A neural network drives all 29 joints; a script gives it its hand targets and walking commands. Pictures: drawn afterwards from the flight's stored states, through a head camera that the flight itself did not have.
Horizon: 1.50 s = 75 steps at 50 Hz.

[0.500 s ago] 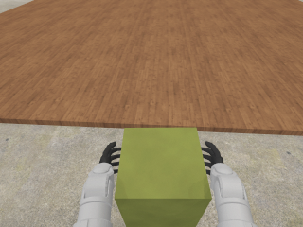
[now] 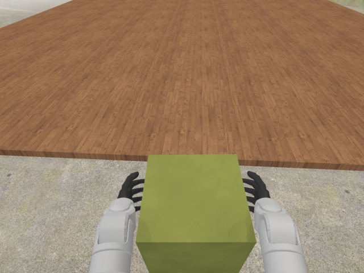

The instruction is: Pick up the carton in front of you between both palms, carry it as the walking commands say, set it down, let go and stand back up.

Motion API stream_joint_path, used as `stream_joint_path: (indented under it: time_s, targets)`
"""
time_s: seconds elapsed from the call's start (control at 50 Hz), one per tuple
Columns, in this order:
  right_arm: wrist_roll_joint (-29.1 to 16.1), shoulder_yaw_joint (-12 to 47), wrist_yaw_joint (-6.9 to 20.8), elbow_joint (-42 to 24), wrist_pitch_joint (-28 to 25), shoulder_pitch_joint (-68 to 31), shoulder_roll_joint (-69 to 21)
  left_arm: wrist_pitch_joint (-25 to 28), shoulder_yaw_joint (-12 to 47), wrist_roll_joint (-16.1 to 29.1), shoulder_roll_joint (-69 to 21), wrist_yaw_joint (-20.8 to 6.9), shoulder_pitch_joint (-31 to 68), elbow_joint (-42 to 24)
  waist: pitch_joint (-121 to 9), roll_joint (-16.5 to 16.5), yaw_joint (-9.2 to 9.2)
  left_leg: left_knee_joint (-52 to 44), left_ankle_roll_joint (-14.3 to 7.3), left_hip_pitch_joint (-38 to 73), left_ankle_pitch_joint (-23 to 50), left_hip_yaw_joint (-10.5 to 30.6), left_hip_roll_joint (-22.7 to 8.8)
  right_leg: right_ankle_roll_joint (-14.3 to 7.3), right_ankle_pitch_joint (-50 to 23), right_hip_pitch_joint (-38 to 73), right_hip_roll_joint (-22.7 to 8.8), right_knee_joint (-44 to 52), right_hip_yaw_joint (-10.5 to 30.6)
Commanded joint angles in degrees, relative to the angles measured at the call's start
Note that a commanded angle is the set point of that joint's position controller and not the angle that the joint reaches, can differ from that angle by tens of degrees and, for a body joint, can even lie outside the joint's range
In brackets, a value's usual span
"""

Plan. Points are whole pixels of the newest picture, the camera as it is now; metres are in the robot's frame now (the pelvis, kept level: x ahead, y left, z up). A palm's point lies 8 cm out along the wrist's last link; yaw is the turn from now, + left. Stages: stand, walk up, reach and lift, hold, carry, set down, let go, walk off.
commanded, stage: hold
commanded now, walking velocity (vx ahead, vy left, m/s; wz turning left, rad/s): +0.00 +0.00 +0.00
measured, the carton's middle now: (192, 218) +0.29 +0.00 -0.03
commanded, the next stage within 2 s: carry in 1.26 s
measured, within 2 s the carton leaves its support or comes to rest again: neither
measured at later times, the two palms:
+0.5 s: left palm (125, 204) +0.28 +0.15 +0.05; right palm (262, 205) +0.28 -0.15 +0.05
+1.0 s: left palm (125, 204) +0.28 +0.15 +0.05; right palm (262, 204) +0.28 -0.15 +0.05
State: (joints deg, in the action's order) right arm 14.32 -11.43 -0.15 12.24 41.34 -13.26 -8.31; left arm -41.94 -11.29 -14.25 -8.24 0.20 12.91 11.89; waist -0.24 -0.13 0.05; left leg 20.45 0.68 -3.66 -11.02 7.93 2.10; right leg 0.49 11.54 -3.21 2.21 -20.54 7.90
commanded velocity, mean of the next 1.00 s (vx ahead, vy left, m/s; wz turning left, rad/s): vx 0.00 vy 0.00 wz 0.00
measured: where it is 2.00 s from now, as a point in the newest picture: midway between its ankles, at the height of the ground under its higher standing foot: outside the picture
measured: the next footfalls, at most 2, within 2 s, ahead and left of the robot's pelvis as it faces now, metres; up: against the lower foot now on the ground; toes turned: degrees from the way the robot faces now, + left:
left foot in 1.68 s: +0.16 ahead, +0.09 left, +0.00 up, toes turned +8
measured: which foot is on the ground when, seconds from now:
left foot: down 0.00-1.00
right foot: down 0.00-1.00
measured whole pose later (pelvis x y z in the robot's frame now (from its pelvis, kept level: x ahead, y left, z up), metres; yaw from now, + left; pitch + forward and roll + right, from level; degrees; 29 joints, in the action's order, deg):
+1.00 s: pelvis +0.00 +0.00 +0.00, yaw +0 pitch -7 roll +0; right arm 15.6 -12.2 0.5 12.3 43.6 -14.6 -8.6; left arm -44.2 -12.0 -15.4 -8.5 -0.4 14.3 12.0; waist 0.9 -0.1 0.1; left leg 20.1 0.6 -2.2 -10.8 7.6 2.0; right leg 0.4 11.3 -1.7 2.1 -20.2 7.4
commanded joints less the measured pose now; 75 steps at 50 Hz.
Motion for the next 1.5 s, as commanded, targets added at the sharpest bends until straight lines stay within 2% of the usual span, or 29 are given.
stream_joint_path:
  time_s: [0.0,0.08,0.32,0.84,1.22,1.24,1.26,1.28,1.3,1.34,1.38,1.4,1.42,1.44,1.46,1.48]
  targets:
    - [-14.0,31.6,13.1,-2.6,0.1,-25.9,-52.1,0.4,31.8,14.3,-51.8,-13.1,27.1,-3.5,-12.4,0.1,0.00,-2.6,0.4,4.5,12.2,-3.5,3.5,0.9,-12.9,2.9,3.3,2.9,-3.4]
    - [-12.6,28.8,13.5,0.1,0.9,-27.3,-51.0,-0.4,29.1,12.8,-50.8,-13.3,28.5,-0.8,-7.6,0.2,0.00,-3.4,0.2,2.7,5.6,-3.9,3.3,0.4,-5.8,0.4,3.0,3.7,-3.8]
    - [-12.7,29.0,14.0,1.0,0.1,-32.6,-52.5,0.2,29.5,13.2,-52.9,-13.8,33.7,0.2,-10.7,0.1,0.04,-2.4,0.3,3.0,4.0,-4.1,3.1,0.3,-3.9,0.0,3.0,2.7,-4.1]
    - [-13.4,29.7,13.6,-1.7,0.6,-28.1,-52.1,-0.1,30.0,13.6,-52.0,-13.4,29.1,-2.5,-11.6,0.1,0.04,-2.6,0.4,4.6,10.9,-3.7,3.5,0.7,-11.3,2.7,3.2,2.9,-3.8]
    - [-13.2,29.5,13.6,-1.0,0.5,-29.4,-52.1,0.0,29.8,13.5,-52.1,-13.5,30.4,-1.8,-10.9,0.1,0.03,-2.5,0.3,3.9,8.2,-3.9,3.4,0.4,-8.3,1.8,3.1,2.9,-3.9]
    - [-13.5,29.9,13.7,-1.4,0.6,-30.2,-52.1,-0.1,30.4,13.9,-52.2,-13.5,31.3,-1.7,-10.5,0.5,-0.22,1.1,-0.6,-3.2,-1.1,-2.1,-6.5,-0.5,1.2,-5.8,-6.4,-1.2,-1.9]
    - [-13.8,30.3,13.7,-1.7,0.7,-30.0,-51.9,-0.2,30.6,14.3,-52.2,-13.5,31.6,-2.3,-11.1,0.8,0.10,-1.1,-1.1,-5.1,-13.8,0.0,-6.6,-0.9,13.4,-7.5,-6.2,0.6,0.3]
    - [-14.6,31.3,13.6,-3.2,0.9,-30.3,-52.2,-0.4,32.0,15.0,-52.5,-13.4,31.9,-3.7,-10.1,1.0,-0.01,-1.8,-1.8,-8.3,-24.8,0.5,-6.1,-1.3,23.5,-10.4,-5.4,0.5,0.1]
    - [-15.4,32.6,13.3,-4.8,1.1,-31.0,-52.2,-0.7,33.3,15.8,-52.6,-13.2,32.5,-5.2,-9.9,1.2,0.07,-1.9,-2.3,-9.7,-29.7,0.8,-6.2,-1.4,27.8,-12.4,-5.0,-0.5,-0.6]
    - [-17.2,35.0,12.7,-7.9,2.2,-31.3,-52.0,-1.7,36.0,17.9,-52.7,-12.7,33.1,-8.6,-11.8,2.7,0.17,-1.9,-3.1,-8.7,-25.3,1.5,-8.0,-0.9,19.7,-13.6,-4.0,-5.0,-4.3]
    - [-19.1,38.1,11.7,-11.5,4.3,-29.6,-51.0,-3.8,39.4,20.3,-52.0,-12.0,32.2,-12.5,-16.1,6.6,0.45,-3.4,-5.0,-6.2,-23.3,4.7,-11.0,-0.5,12.4,-14.4,-2.2,-10.8,-8.8]
    - [-19.8,39.2,11.2,-13.4,5.8,-29.2,-50.2,-5.3,40.7,21.3,-51.6,-11.8,32.1,-14.1,-16.4,8.3,0.44,-4.6,-6.0,-6.3,-25.9,6.4,-12.5,-0.5,13.4,-15.3,-1.5,-10.5,-10.6]
    - [-20.6,40.3,10.8,-15.3,7.6,-29.4,-49.3,-6.9,41.8,22.3,-51.0,-11.5,32.3,-15.6,-15.7,8.7,0.40,-5.0,-6.4,-7.8,-28.7,6.6,-13.2,-0.8,14.6,-15.3,-1.4,-9.2,-11.4]
    - [-21.6,41.2,10.5,-16.8,9.4,-30.0,-48.7,-8.7,42.6,23.4,-50.5,-11.3,32.7,-16.8,-14.7,8.1,0.33,-3.8,-6.1,-10.8,-29.7,5.3,-12.9,-1.2,15.2,-13.3,-2.0,-6.8,-11.2]
    - [-22.6,42.2,10.1,-18.3,11.3,-29.8,-48.0,-10.5,43.4,24.6,-49.9,-11.1,32.6,-17.9,-13.7,5.2,0.20,-0.2,-4.8,-15.0,-26.9,1.3,-10.7,-1.9,15.4,-9.2,-3.6,-3.3,-9.1]
    - [-23.6,43.1,9.8,-19.4,13.2,-29.7,-47.2,-12.2,43.6,25.4,-48.6,-10.7,31.7,-18.5,-13.0,-2.1,-0.31,9.0,-2.5,-20.9,-21.2,-5.4,-6.8,-3.8,18.6,-4.3,-9.1,2.1,-1.0]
